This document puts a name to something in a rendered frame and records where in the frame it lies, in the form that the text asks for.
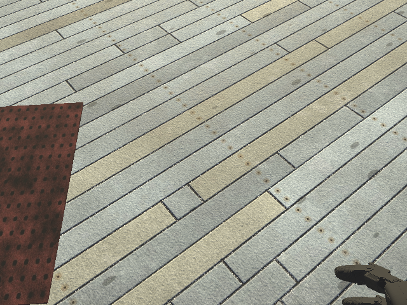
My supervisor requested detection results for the right robot hand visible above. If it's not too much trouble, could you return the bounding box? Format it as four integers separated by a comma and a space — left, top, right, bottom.
335, 262, 407, 305

